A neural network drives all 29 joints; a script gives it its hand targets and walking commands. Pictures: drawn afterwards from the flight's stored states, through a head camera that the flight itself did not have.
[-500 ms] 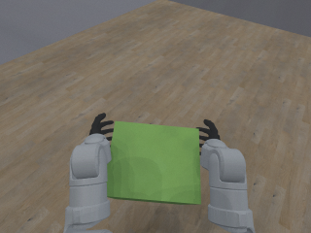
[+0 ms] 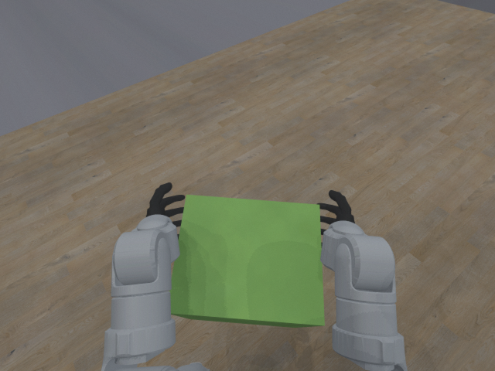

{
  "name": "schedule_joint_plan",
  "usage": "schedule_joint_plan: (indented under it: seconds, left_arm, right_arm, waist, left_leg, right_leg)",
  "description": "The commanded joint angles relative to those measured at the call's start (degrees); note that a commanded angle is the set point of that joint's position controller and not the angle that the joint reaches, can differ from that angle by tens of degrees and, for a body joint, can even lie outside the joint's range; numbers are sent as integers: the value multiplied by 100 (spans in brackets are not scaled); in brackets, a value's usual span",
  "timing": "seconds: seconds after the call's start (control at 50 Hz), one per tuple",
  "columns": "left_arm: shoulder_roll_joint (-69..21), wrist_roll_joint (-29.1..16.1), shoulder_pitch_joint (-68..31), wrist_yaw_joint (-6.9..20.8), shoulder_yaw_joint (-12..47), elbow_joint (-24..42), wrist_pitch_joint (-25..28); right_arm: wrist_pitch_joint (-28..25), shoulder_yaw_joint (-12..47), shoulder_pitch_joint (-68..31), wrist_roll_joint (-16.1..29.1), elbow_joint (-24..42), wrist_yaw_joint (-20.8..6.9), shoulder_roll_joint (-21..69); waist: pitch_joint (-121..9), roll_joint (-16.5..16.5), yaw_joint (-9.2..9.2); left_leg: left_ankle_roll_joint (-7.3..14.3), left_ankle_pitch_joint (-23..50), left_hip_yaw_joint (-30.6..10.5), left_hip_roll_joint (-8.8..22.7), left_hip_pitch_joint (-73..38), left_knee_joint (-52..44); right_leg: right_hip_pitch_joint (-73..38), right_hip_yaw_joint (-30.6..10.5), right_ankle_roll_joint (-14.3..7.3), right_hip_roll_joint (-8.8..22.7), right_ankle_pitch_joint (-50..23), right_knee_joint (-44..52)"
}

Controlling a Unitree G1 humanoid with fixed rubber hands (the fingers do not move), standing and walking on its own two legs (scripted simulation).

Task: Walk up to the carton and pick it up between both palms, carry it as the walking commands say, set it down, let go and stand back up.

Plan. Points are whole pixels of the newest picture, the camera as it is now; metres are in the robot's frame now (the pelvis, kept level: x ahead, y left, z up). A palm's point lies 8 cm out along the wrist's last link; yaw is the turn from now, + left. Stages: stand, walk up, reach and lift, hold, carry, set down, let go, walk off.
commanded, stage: carry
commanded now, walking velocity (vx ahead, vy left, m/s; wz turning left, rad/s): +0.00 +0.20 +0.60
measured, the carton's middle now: (247, 269) +0.29 -0.01 -0.01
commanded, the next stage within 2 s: none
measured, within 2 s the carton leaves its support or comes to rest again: neither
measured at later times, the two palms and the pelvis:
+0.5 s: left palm (13, 296) +0.23 +0.31 +0.08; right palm (212, 278) +0.24 +0.04 +0.06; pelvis -0.06 +0.15 -0.01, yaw +4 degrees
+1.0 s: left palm out of the picture +0.15 +0.45 +0.06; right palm (108, 332) +0.18 +0.18 +0.06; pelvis -0.12 +0.27 -0.01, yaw +5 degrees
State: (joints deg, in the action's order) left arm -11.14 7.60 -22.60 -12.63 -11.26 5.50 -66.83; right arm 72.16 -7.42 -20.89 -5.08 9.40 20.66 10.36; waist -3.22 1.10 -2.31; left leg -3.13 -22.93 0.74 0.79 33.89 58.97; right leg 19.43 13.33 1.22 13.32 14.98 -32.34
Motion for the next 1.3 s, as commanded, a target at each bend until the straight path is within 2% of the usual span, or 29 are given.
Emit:
schedule_joint_plan:
  seconds: [0.0,0.06,0.1,0.12,0.16,0.24,0.3,0.32,0.4,0.44,0.48,0.5,0.52,0.54,0.56,0.6,0.66,0.78,0.82,0.86,0.88,0.92,1.04,1.08,1.1,1.12,1.16,1.2,1.28]
  left_arm:
    - [-5846,-2419,-2195,2260,3580,-173,-305]
    - [-5773,-2360,-2255,2228,3710,16,-270]
    - [-5963,-2362,-1900,2265,3714,-338,-341]
    - [-5840,-2241,-1918,2251,3660,-243,-323]
    - [-6044,-2552,-2602,2307,4018,-43,-296]
    - [-6243,-2888,-3058,2297,4185,245,-218]
    - [-6033,-3062,-3245,2297,4285,569,-193]
    - [-6090,-3074,-3084,2259,4205,545,-165]
    - [-5976,-2888,-2351,2278,4063,81,-269]
    - [-6021,-2749,-2240,2245,4004,50,-259]
    - [-6120,-2770,-2536,2276,3975,251,-268]
    - [-5991,-2664,-2209,2272,3901,-60,-335]
    - [-6125,-2618,-2112,2299,3817,-213,-346]
    - [-6139,-2378,-1620,2275,3665,-553,-267]
    - [-6149,-2519,-1967,2322,3779,-230,-258]
    - [-6135,-2631,-2402,2290,3839,-86,-269]
    - [-6033,-2516,-2560,2285,3577,-119,-245]
    - [-6028,-2498,-2676,2187,3850,356,-236]
    - [-5847,-2280,-1774,2158,3765,-268,-317]
    - [-5916,-2415,-1868,2174,3834,-208,-292]
    - [-6090,-2641,-2740,2226,4128,302,-225]
    - [-6241,-2835,-3211,2252,4403,585,-200]
    - [-6146,-3088,-2951,2373,4063,295,-228]
    - [-6223,-3013,-2760,2343,4114,267,-233]
    - [-6163,-2771,-2184,2314,4061,6,-187]
    - [-6194,-2739,-2198,2311,4034,-27,-197]
    - [-6028,-2639,-2247,2302,3875,-116,-264]
    - [-6061,-2605,-2505,2261,3812,165,-177]
    - [-5880,-2337,-1914,2156,3753,-235,-290]
  right_arm:
    - [-183,3838,-3419,2425,68,-2798,5946]
    - [-159,3844,-3170,2398,-182,-2777,6006]
    - [-209,3808,-2961,2267,-82,-2821,5848]
    - [-239,3762,-3031,2337,-121,-2849,5893]
    - [-338,3505,-2948,2204,-387,-2874,5952]
    - [-480,3531,-3453,2328,349,-2837,6000]
    - [-578,3307,-2960,2065,258,-2745,5860]
    - [-583,3501,-3334,2221,644,-2718,5899]
    - [-483,3553,-2661,1928,421,-2675,5759]
    - [-452,3809,-2900,2104,566,-2748,5800]
    - [-404,3880,-3168,2172,636,-2776,5980]
    - [-308,3733,-2521,2017,70,-2763,5811]
    - [-372,3815,-3321,2138,614,-2769,5827]
    - [-307,3999,-3539,2368,677,-2861,5757]
    - [-267,4006,-3344,2317,309,-2850,6032]
    - [-229,3822,-3367,2388,36,-2882,6074]
    - [-269,4018,-3892,2632,173,-2868,6127]
    - [-272,4026,-3719,2647,331,-2848,6231]
    - [-253,3944,-3048,2482,54,-2847,5963]
    - [-263,3847,-2855,2427,-150,-2898,5925]
    - [-383,3774,-3082,2379,-129,-2922,6010]
    - [-402,3563,-3088,2345,19,-2957,6099]
    - [-475,3579,-3103,2112,369,-2733,5987]
    - [-496,3596,-2838,2050,332,-2693,5922]
    - [-463,3849,-3202,2307,642,-2750,5993]
    - [-458,3953,-3408,2317,812,-2728,5910]
    - [-408,4000,-3545,2480,547,-2727,6003]
    - [-356,4103,-3458,2505,442,-2784,6110]
    - [-230,3872,-2815,2456,-200,-2843,5922]
  waist:
    - [-1858,-1702,294]
    - [-1779,-2210,357]
    - [-1996,-1702,237]
    - [-1986,-993,179]
    - [-1953,1896,83]
    - [-2236,653,120]
    - [-2533,1121,144]
    - [-2514,662,146]
    - [-2326,472,164]
    - [-2448,817,185]
    - [-2587,265,221]
    - [-2489,546,323]
    - [-2238,-309,371]
    - [-2032,-1941,413]
    - [-1563,-1626,415]
    - [-1413,-363,398]
    - [-1838,-1084,369]
    - [-1922,-1859,318]
    - [-2300,-1335,287]
    - [-2436,380,232]
    - [-2340,1558,213]
    - [-2069,1745,132]
    - [-2446,765,299]
    - [-2435,19,365]
    - [-2238,-1634,320]
    - [-2166,-1770,310]
    - [-2344,-725,403]
    - [-2209,-1454,336]
    - [-2093,-1161,320]
  left_leg:
    - [8,-192,512,-110,-300,-824]
    - [134,99,596,-204,-737,-2358]
    - [305,1219,625,-313,-1731,-3920]
    - [433,1664,97,172,-2638,-3960]
    - [1521,5359,-1281,1466,-3224,-3183]
    - [1498,4137,-787,1245,-3135,-3130]
    - [1653,3018,-1060,1392,-3244,-3469]
    - [1663,2629,-951,1335,-3105,-3645]
    - [1746,4113,-765,1353,-2750,-3484]
    - [1570,3382,-978,1227,-2724,-3668]
    - [1150,2337,-782,933,-2447,-3920]
    - [818,2207,-610,632,-1975,-3684]
    - [171,1548,-159,230,-850,-3451]
    - [24,271,-95,7,-223,-1666]
    - [241,-386,-314,-11,480,-299]
    - [250,134,-765,143,330,227]
    - [13,166,-245,-101,-49,-400]
    - [153,364,388,-143,-839,-2935]
    - [381,1348,269,119,-2054,-3992]
    - [1003,5292,-604,1286,-3594,-3065]
    - [1279,5829,-784,1318,-3153,-3004]
    - [1576,4813,-514,1429,-2626,-3209]
    - [1408,3534,-237,924,-2523,-2841]
    - [889,2569,-123,537,-1199,-2273]
    - [547,35,14,183,-610,-1498]
    - [504,-564,-337,231,-220,-925]
    - [434,-577,-427,68,-96,-802]
    - [367,-243,-185,121,-275,-1226]
    - [311,59,387,-165,-1220,-2653]
  right_leg:
    - [-1531,-175,-471,957,-3887,450]
    - [-1697,-514,-422,1202,-4003,330]
    - [-1407,-277,136,809,-3119,-406]
    - [-436,-113,434,506,-1536,-1023]
    - [1653,-261,666,-444,2614,-2663]
    - [1800,-908,285,-603,1652,-3697]
    - [1659,-903,217,-694,1743,-3001]
    - [1414,-773,118,-802,1579,-2692]
    - [907,-705,39,-796,1419,-1754]
    - [578,-579,-36,-994,1338,-1256]
    - [-426,-368,-127,-1043,1137,51]
    - [-1105,-572,-224,-807,508,986]
    - [-2166,-1021,-453,-210,642,1473]
    - [-1657,-3365,-1180,1584,174,1613]
    - [-1298,-3277,-1280,1913,-385,1904]
    - [-1018,-2065,-923,1260,-1205,1420]
    - [-1373,-1167,-540,594,-2131,873]
    - [-1521,-1092,-432,616,-3490,307]
    - [-1174,-861,32,356,-3099,-343]
    - [900,-131,472,-528,356,-1101]
    - [955,-249,438,-732,1924,-1476]
    - [1259,-596,266,-753,2278,-2833]
    - [30,-223,-35,-1013,498,314]
    - [-1399,-1437,-294,173,-697,854]
    - [-1315,-2899,-832,1402,-2222,1100]
    - [-1551,-3071,-1123,1661,-2984,1066]
    - [-1681,-2345,-980,1367,-2549,910]
    - [-1515,-1550,-688,906,-2888,706]
    - [-1043,-1426,-496,726,-1677,841]
